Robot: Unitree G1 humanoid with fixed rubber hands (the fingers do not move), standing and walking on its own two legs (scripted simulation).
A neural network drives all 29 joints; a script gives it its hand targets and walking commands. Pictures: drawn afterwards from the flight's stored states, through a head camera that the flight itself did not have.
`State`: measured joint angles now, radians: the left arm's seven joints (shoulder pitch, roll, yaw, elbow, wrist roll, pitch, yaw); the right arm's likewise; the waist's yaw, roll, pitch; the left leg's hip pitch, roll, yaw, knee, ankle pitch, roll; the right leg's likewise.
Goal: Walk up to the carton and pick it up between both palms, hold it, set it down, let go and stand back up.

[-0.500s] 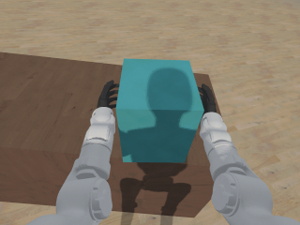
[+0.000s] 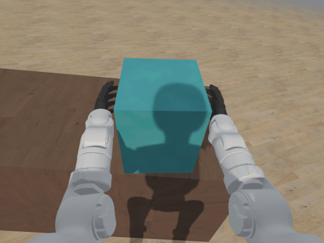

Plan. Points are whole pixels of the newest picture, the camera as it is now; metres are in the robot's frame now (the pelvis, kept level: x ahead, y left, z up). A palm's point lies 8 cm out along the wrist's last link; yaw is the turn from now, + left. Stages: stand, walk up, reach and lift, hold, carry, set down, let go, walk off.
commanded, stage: reach and lift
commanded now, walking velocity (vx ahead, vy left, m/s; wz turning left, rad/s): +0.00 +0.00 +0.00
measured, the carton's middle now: (159, 117) +0.42 +0.02 +0.11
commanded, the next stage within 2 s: hold in 0.94 s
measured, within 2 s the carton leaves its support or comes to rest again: neither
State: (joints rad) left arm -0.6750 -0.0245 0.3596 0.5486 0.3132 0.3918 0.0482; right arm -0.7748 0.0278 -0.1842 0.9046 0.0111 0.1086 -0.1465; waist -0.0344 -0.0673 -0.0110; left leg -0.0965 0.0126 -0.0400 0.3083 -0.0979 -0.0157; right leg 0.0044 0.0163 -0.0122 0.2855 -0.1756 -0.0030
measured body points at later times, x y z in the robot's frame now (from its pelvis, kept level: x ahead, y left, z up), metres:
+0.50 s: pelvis +0.00 +0.02 +0.00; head -0.06 +0.05 +0.44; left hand +0.39 +0.16 +0.18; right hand +0.38 -0.13 +0.18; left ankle +0.05 +0.13 -0.75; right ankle +0.00 -0.11 -0.75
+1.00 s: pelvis +0.00 +0.01 +0.00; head -0.05 +0.03 +0.44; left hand +0.39 +0.15 +0.20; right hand +0.38 -0.14 +0.19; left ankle +0.05 +0.13 -0.75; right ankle +0.00 -0.11 -0.75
